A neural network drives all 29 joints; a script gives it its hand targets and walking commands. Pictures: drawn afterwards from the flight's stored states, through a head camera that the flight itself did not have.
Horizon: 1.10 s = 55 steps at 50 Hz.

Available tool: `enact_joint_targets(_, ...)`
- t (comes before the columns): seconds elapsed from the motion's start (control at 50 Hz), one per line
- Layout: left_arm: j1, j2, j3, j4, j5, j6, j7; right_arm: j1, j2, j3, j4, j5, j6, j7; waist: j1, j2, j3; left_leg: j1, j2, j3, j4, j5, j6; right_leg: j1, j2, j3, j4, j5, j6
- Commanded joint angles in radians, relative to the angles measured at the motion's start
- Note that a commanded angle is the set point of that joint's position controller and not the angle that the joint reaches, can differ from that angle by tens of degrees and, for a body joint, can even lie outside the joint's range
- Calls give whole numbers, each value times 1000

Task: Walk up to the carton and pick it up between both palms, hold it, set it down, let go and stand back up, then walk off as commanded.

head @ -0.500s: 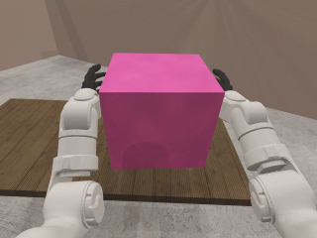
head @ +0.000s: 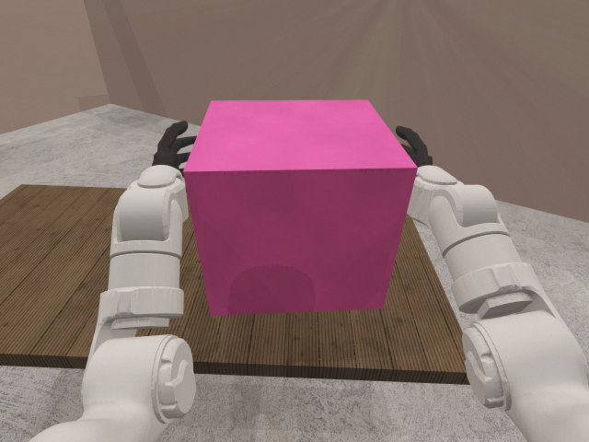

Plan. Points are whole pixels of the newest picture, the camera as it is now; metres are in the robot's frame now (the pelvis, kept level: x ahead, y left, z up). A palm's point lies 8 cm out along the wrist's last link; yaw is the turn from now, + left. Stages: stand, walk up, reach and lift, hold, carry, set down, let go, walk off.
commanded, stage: hold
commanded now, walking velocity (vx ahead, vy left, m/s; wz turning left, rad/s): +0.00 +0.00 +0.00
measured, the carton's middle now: (294, 201) +0.39 +0.01 +0.22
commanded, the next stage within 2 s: none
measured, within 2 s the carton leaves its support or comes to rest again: neither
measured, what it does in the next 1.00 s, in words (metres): stands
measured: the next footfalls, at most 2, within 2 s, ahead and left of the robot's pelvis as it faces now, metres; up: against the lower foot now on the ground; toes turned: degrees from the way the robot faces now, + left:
none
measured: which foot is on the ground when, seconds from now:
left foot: down 0.00-1.00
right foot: down 0.00-1.00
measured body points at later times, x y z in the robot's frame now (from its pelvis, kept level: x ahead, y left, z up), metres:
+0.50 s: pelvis +0.00 +0.00 +0.00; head -0.08 +0.01 +0.44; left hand +0.39 +0.17 +0.27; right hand +0.39 -0.16 +0.26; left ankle +0.02 +0.13 -0.75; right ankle -0.02 -0.13 -0.75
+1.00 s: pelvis +0.00 +0.00 +0.00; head -0.08 +0.02 +0.44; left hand +0.39 +0.17 +0.26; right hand +0.39 -0.16 +0.25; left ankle +0.02 +0.13 -0.75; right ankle -0.02 -0.13 -0.75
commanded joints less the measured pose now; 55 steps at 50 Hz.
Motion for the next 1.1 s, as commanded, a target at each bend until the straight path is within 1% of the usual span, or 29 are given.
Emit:
enact_joint_targets(0.0, -731, -672, -459, -172, -181, -68, -148, -818, 713, 249, -353, 164, -43, 104, -20, 56, -393, 241, -50, 44, 7, 299, -42, 23, 56, -35, -12, 253, 31)
enact_joint_targets(0.02, -726, -650, -426, -141, -170, -69, -149, -817, 707, 239, -314, 169, -36, 102, -18, 39, -344, 225, -52, 49, 9, 280, -38, 21, 48, -31, -18, 250, 35)
enact_joint_targets(0.04, -722, -680, -459, -170, -190, -70, -152, -859, 710, 251, -388, 184, -52, 99, -9, 48, -394, 232, -50, 45, 17, 315, -40, 15, 57, -33, -8, 279, 32)
enact_joint_targets(0.08, -726, -639, -423, -145, -162, -64, -150, -828, 712, 249, -315, 171, -38, 105, 2, 57, -320, 214, -57, 57, -4, 249, -31, 1, 45, -28, -18, 224, 37)
enact_joint_targets(0.1, -732, -641, -416, -130, -165, -65, -154, -863, 732, 252, -335, 167, -39, 107, 5, 27, -324, 208, -48, 47, -6, 228, -23, -5, 47, -29, -18, 202, 35)
enact_joint_targets(0.24, -762, -673, -445, -148, -197, -80, -146, -897, 756, 266, -412, 169, -57, 100, 2, 26, -401, 215, -60, 53, 5, 235, -21, 17, 45, -24, -16, 232, 40)
enact_joint_targets(0.26, -756, -646, -417, -138, -180, -79, -146, -873, 759, 251, -365, 160, -50, 101, 15, 24, -372, 201, -56, 57, -2, 212, -16, 1, 41, -19, -22, 213, 39)
enact_joint_targets(0.28, -733, -646, -420, -149, -176, -78, -146, -871, 762, 271, -392, 169, -53, 101, 9, 21, -404, 215, -60, 59, 9, 247, -19, 30, 42, -17, -16, 259, 39)
enact_joint_targets(0.32, -745, -637, -410, -115, -167, -71, -155, -869, 740, 254, -355, 150, -44, 97, 0, 1, -341, 201, -59, 61, -8, 196, -14, -4, 49, -33, -25, 185, 42)
enact_joint_targets(0.38, -770, -662, -448, -138, -195, -76, -150, -869, 730, 244, -358, 159, -53, 102, -14, 59, -387, 227, -54, 58, 2, 235, -25, -7, 50, -29, -16, 205, 34)
enact_joint_targets(0.48, -766, -647, -405, -88, -168, -72, -156, -858, 714, 219, -286, 151, -37, 98, -13, 28, -328, 195, -53, 54, -11, 194, -24, -5, 52, -32, -25, 173, 34)
enact_joint_targets(0.5, -741, -672, -423, -117, -181, -76, -157, -892, 729, 240, -357, 161, -54, 101, -8, 19, -371, 217, -51, 53, -4, 230, -19, 18, 51, -32, -20, 205, 32)
enact_joint_targets(0.54, -764, -678, -436, -132, -188, -80, -148, -865, 732, 244, -340, 170, -46, 97, -23, 50, -395, 228, -54, 47, 14, 268, -31, 17, 49, -25, -15, 256, 33)
enact_joint_targets(0.6, -773, -662, -426, -136, -179, -77, -151, -876, 725, 245, -338, 176, -48, 105, -5, 62, -365, 230, -50, 44, 3, 263, -33, 0, 51, -32, -17, 223, 29)
enact_joint_targets(0.62, -747, -650, -407, -106, -165, -73, -153, -875, 719, 238, -325, 167, -42, 105, 6, 38, -337, 216, -50, 46, -5, 246, -29, -3, 49, -26, -28, 196, 34)
enact_joint_targets(0.68, -763, -646, -404, -118, -156, -75, -157, -846, 716, 236, -282, 164, -39, 111, -9, 32, -319, 205, -50, 46, -16, 212, -23, -3, 51, -27, -30, 172, 38)
enact_joint_targets(0.7, -806, -666, -440, -178, -185, -86, -152, -862, 728, 232, -306, 169, -48, 112, -9, 59, -386, 228, -45, 48, -4, 251, -33, -5, 48, -23, -22, 205, 29)
enact_joint_targets(0.72, -782, -671, -450, -153, -198, -82, -148, -859, 729, 233, -334, 170, -49, 112, -17, 57, -389, 227, -50, 43, -1, 253, -34, 4, 48, -23, -18, 225, 31)
enact_joint_targets(0.74, -779, -661, -441, -160, -194, -84, -144, -881, 736, 256, -367, 175, -51, 109, 1, 21, -398, 217, -53, 46, 5, 264, -28, 17, 50, -27, -19, 234, 38)
enact_joint_targets(0.78, -746, -671, -439, -144, -179, -80, -147, -827, 721, 243, -331, 154, -46, 107, -15, 54, -356, 227, -50, 46, -4, 248, -34, 1, 50, -31, -23, 213, 35)
enact_joint_targets(0.8, -759, -655, -413, -113, -176, -79, -149, -911, 732, 251, -360, 164, -57, 110, 17, 22, -358, 209, -44, 54, -3, 220, -22, -8, 47, -31, -27, 173, 36)
enact_joint_targets(0.82, -794, -673, -434, -145, -183, -84, -142, -884, 732, 241, -335, 164, -50, 109, -6, 32, -372, 221, -44, 45, -6, 213, -22, -19, 51, -28, -23, 177, 31)
enact_joint_targets(0.84, -793, -654, -415, -136, -162, -79, -144, -857, 733, 244, -286, 152, -46, 113, 12, 53, -349, 212, -49, 53, -10, 196, -23, -12, 48, -35, -25, 142, 34)
enact_joint_targets(0.9, -761, -659, -394, -86, -167, -79, -147, -920, 733, 244, -338, 163, -56, 113, 10, 12, -361, 203, -48, 51, -4, 209, -19, -4, 47, -26, -29, 178, 29)
enact_joint_targets(0.92, -789, -676, -430, -122, -187, -87, -148, -888, 744, 233, -340, 157, -63, 109, -6, 19, -389, 202, -54, 54, -6, 216, -21, 4, 48, -25, -23, 196, 32)
enact_joint_targets(0.96, -765, -665, -426, -109, -193, -83, -146, -898, 736, 244, -363, 157, -59, 104, 0, 24, -380, 215, -55, 48, -2, 246, -24, 8, 45, -25, -24, 225, 36)
enact_joint_targets(0.98, -773, -657, -417, -101, -183, -81, -147, -859, 725, 222, -286, 151, -45, 105, -15, 45, -330, 204, -53, 50, -9, 206, -25, -9, 46, -32, -26, 189, 32)
enact_joint_targets(1.02, -761, -679, -421, -88, -186, -73, -152, -896, 713, 215, -331, 154, -58, 106, -16, 51, -364, 212, -49, 52, -3, 212, -29, -20, 48, -28, -27, 176, 25)
enact_joint_targets(1.08, -742, -673, -454, -153, -212, -80, -142, -880, 726, 252, -402, 178, -57, 98, -15, 60, -443, 231, -58, 43, 25, 303, -35, 32, 43, -21, -10, 310, 37)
